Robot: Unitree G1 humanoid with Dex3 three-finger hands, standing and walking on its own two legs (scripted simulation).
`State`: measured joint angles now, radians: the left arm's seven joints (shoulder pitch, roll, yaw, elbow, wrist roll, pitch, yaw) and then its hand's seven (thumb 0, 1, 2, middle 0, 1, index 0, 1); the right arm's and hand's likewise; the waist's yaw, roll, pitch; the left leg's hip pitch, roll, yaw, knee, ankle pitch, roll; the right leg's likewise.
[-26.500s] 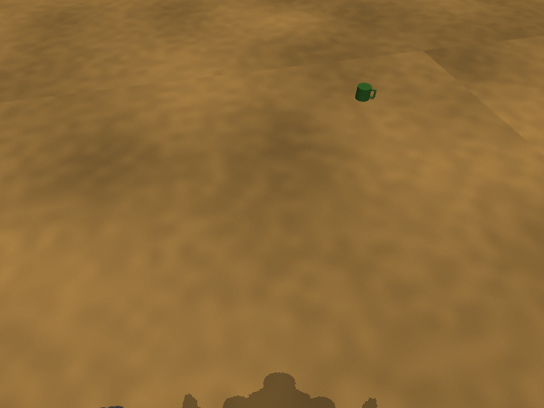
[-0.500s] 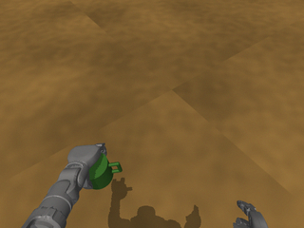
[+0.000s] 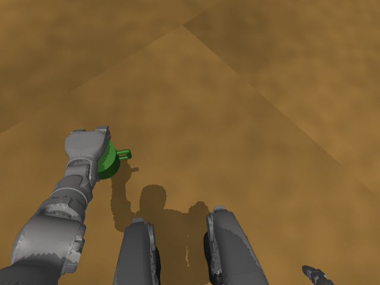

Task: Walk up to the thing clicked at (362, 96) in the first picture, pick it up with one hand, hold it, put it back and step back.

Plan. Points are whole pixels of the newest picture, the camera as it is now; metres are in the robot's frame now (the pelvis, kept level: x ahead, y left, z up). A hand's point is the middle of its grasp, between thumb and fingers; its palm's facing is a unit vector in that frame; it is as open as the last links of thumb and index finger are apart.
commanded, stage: crouch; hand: left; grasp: from above
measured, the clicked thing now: (106, 157) +0.43 +0.18 -0.17
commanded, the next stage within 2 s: lower in 1.42 s
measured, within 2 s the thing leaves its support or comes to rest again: neither
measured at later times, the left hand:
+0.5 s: hand (115, 165) +0.45 +0.19 -0.32, palm faces -0.44 -0.01 -0.90, open 11.9 cm
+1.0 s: hand (119, 165) +0.47 +0.19 -0.39, palm faces -0.46 -0.01 -0.89, open 11.9 cm
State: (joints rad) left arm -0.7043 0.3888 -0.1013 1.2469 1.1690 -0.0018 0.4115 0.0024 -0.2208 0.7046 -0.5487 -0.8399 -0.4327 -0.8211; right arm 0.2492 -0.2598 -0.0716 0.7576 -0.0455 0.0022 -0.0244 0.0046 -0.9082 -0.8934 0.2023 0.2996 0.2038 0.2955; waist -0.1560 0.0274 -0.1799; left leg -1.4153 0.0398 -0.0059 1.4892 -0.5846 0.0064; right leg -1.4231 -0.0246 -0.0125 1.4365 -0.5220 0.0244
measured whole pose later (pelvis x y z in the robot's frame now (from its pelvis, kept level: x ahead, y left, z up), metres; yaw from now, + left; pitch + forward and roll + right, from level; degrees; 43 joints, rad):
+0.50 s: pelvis -0.02 -0.01 -0.15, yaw +0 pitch +39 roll -4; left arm -0.92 0.51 0.01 1.37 1.25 -0.09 0.41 0.00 -0.26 0.73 -0.59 -0.81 -0.48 -0.80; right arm 0.19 -0.25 -0.01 0.74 -0.12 -0.08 0.06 0.00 -0.91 -0.90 0.21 0.30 0.21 0.30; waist -0.24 0.03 -0.16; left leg -1.99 0.02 -0.06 2.02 -0.70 -0.01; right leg -1.98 -0.04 -0.04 1.95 -0.64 0.01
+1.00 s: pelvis -0.03 +0.00 -0.22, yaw -2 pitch +38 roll -5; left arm -1.06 0.62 0.05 1.49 1.26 -0.11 0.39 -0.01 -0.26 0.73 -0.59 -0.81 -0.48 -0.79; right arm 0.22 -0.26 0.03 0.75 -0.14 -0.08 0.12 0.00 -0.92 -0.90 0.20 0.30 0.21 0.30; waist -0.30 0.02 -0.08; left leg -2.19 0.02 -0.08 2.25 -0.72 0.00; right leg -2.18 -0.03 -0.04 2.16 -0.65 0.02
